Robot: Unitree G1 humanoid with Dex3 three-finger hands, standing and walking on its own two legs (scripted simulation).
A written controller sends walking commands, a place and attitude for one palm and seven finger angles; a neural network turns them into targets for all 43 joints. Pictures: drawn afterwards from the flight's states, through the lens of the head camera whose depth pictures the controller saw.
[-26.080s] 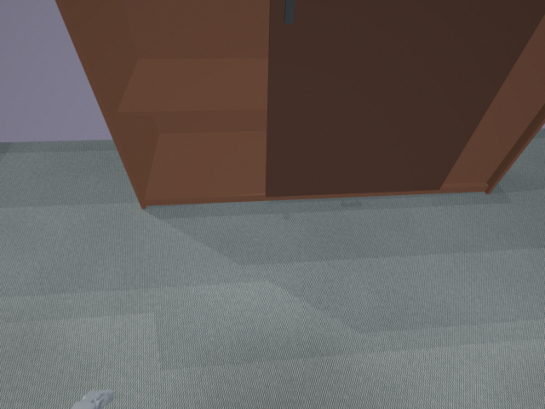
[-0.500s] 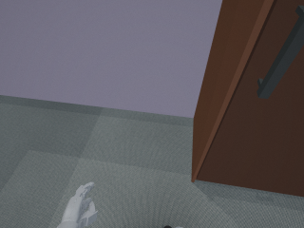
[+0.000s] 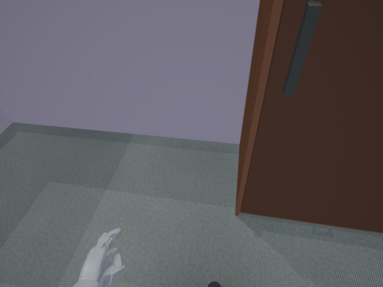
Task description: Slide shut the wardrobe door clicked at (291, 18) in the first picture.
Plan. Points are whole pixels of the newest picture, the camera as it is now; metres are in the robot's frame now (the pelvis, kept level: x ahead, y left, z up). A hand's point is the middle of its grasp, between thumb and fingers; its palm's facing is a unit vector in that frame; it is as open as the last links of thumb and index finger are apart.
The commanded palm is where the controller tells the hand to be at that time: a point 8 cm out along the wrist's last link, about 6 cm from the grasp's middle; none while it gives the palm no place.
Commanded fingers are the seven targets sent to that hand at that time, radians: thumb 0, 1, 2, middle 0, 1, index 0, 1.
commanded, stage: stop stepping back and stand still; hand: right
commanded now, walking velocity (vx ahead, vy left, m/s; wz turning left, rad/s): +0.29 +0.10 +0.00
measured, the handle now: (298, 50) +0.60 -0.24 +0.21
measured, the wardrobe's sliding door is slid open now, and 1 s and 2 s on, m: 0.00 0.00 0.00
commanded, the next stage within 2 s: let the arm hang, fingers relaxed in 0.94 s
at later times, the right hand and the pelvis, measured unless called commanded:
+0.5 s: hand out of the picture +0.07 -0.30 +0.17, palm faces +0.44 +0.76 -0.48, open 7.4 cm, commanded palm +0.02 -0.34 +0.18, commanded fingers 0.00 -0.90 -0.90 0.20 0.30 0.20 0.30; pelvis -0.11 -0.04 -0.01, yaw -1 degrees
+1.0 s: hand out of the picture +0.08 -0.35 +0.17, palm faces +0.50 +0.74 -0.45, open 7.4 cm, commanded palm +0.02 -0.38 +0.18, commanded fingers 0.00 -0.90 -0.90 0.20 0.30 0.20 0.30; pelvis -0.10 -0.07 -0.01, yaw -3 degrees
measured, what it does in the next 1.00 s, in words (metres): walks backwards: left foot, then right foot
